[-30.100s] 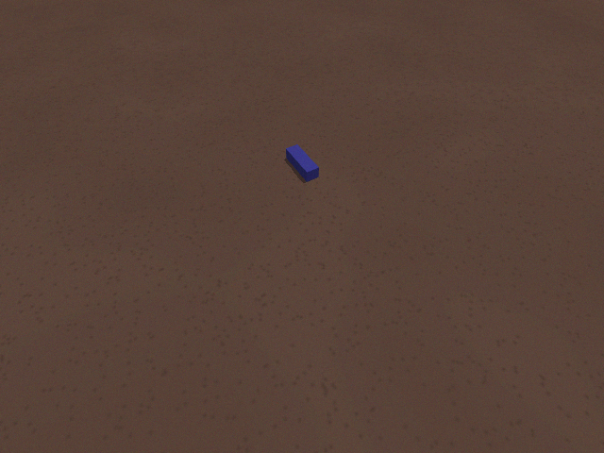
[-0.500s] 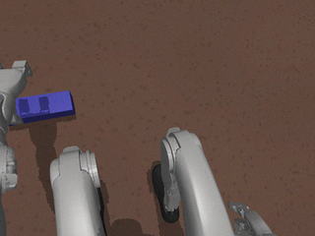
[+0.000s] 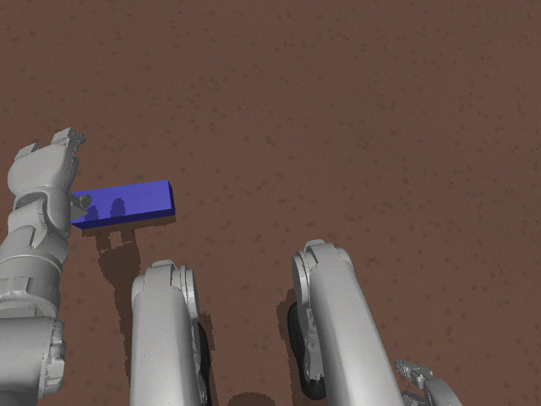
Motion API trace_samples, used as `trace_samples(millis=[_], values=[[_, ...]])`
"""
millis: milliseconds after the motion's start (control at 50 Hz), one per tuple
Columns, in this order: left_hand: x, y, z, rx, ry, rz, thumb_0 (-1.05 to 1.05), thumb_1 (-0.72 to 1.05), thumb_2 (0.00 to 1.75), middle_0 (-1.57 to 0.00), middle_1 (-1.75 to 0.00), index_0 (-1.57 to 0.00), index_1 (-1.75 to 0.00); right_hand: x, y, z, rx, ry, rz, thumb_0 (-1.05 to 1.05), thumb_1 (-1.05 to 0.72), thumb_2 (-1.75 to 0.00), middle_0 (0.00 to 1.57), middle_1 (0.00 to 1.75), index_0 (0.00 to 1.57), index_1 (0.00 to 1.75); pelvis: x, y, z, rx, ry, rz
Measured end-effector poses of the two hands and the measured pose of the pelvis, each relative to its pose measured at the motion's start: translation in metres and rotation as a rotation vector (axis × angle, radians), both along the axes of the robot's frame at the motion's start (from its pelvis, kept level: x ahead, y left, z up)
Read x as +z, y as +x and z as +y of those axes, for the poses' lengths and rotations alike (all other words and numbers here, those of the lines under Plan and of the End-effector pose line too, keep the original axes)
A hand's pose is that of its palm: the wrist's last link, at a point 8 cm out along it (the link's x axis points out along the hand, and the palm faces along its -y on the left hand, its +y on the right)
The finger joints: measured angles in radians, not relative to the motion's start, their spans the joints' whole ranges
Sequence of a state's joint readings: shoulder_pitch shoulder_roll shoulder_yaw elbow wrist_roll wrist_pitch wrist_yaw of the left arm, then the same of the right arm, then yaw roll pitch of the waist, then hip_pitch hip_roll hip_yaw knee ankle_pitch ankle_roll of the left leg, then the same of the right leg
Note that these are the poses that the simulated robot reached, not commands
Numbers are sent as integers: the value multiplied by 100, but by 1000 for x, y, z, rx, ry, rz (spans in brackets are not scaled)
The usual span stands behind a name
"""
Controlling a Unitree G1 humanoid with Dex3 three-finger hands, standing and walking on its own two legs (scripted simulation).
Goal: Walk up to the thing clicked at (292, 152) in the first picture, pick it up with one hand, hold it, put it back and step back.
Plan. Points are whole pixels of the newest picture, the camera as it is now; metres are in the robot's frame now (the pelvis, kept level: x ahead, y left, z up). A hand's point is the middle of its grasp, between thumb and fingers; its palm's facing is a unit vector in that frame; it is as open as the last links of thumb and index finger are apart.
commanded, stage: home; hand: left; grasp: from above
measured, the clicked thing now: (124, 204) +0.48 +0.27 -0.37
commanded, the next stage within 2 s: none
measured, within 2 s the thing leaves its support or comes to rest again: neither
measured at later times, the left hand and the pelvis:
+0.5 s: hand (17, 307) +0.27 +0.22 +0.08, palm faces -0.04 -0.90 -0.43, open 7.4 cm; pelvis +0.01 +0.00 +0.18, yaw +5 degrees
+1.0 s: hand out of the picture +0.22 +0.20 +0.27, palm faces +0.17 -0.96 -0.21, open 7.4 cm; pelvis +0.07 +0.00 +0.31, yaw +6 degrees
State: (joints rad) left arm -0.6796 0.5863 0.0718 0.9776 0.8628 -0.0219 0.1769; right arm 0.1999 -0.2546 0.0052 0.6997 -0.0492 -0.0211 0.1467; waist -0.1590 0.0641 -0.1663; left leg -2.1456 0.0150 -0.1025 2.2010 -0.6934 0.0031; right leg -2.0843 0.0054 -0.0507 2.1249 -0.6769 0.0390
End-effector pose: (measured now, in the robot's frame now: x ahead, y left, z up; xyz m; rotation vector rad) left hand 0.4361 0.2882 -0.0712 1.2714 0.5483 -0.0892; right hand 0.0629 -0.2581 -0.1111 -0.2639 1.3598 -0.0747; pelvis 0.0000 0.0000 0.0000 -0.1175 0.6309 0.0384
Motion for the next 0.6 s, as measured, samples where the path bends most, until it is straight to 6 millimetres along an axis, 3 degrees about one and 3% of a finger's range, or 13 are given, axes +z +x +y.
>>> trace_samples(millis=[160,340,460,600], values=[[65,-71,-4,110,-269,16,0,67,90,-22,-37,-22,-38,68,75,-3,74,-36,-200,0,-90,-89,20,29,20,30,62,0,0,18,14,-36],[130,-138,-6,324,-489,-6,0,86,90,-21,-31,-22,-32,145,147,14,133,-39,-447,0,-90,-89,20,29,20,30,120,1,-1,42,32,-108],[175,-172,-18,470,-647,17,1,89,90,-21,-30,-21,-31,197,166,34,126,-10,-558,0,-90,-89,20,29,20,30,164,9,-2,53,46,-166],[231,-196,-30,616,-779,29,1,90,90,-21,-30,-21,-31,252,163,45,93,1,-595,1,-90,-89,20,29,20,30,217,26,-3,64,59,-238]])
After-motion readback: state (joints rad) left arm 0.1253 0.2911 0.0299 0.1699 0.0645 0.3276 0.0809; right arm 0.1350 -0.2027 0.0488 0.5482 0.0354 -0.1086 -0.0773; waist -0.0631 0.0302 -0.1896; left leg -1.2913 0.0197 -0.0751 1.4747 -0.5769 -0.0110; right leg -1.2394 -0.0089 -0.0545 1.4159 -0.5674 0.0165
